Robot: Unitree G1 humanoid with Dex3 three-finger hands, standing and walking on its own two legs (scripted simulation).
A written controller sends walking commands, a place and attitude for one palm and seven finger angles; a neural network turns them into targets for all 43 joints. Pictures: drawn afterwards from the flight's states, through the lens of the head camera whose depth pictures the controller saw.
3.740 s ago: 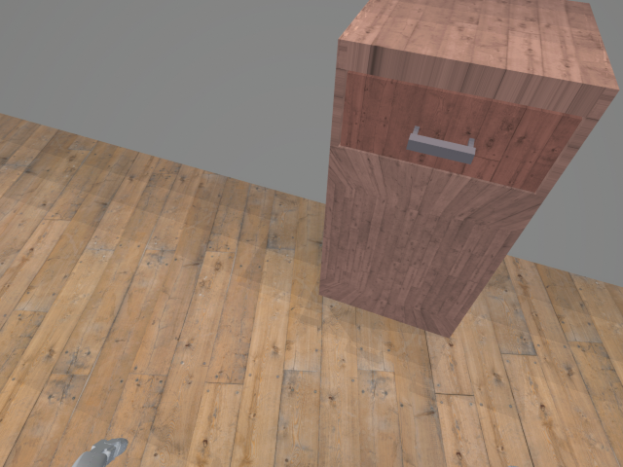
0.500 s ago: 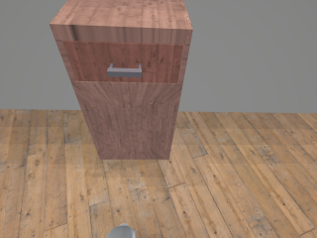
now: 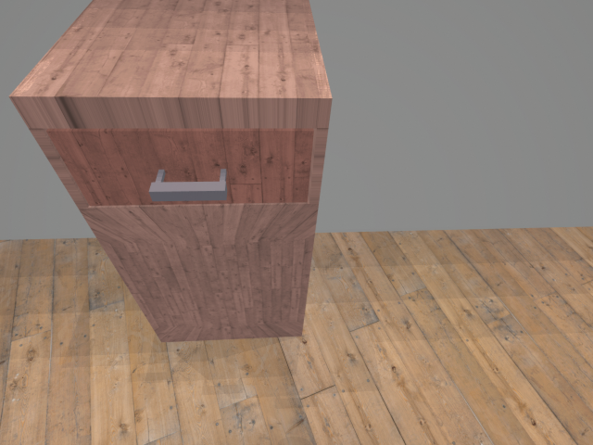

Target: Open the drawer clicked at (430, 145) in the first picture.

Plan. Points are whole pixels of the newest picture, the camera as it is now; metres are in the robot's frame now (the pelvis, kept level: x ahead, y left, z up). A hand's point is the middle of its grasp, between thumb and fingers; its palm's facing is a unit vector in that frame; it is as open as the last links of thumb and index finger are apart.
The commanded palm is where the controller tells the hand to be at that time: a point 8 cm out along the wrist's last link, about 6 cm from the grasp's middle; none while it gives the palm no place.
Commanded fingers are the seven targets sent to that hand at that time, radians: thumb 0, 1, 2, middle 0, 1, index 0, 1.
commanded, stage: come to a stop and stand still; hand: left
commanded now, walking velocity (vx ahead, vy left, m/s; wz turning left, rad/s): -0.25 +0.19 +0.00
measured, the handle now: (190, 182) +0.54 +0.21 +0.02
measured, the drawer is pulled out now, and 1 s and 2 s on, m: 0.00 0.00 0.00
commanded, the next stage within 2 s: look again from close up in 1.22 s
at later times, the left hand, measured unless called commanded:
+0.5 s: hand out of the picture +0.02 +0.23 -0.19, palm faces +0.12 -0.97 -0.19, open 7.3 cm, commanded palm none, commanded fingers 0.00 0.90 0.90 -0.20 -0.30 -0.20 -0.30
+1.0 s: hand out of the picture -0.07 +0.19 -0.17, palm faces +0.04 -0.98 -0.17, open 7.3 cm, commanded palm none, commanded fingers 0.00 0.90 0.90 -0.20 -0.30 -0.20 -0.30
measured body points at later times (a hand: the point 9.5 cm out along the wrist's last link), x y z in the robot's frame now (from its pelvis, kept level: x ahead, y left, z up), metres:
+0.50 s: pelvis -0.04 +0.03 -0.01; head -0.02 +0.06 +0.44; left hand +0.01 +0.28 -0.17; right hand +0.04 -0.21 -0.14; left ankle -0.04 +0.13 -0.74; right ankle +0.02 -0.12 -0.69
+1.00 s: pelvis -0.07 +0.03 +0.01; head -0.07 +0.03 +0.46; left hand -0.07 +0.24 -0.16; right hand -0.08 -0.18 -0.16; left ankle -0.04 +0.13 -0.74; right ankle -0.08 -0.07 -0.74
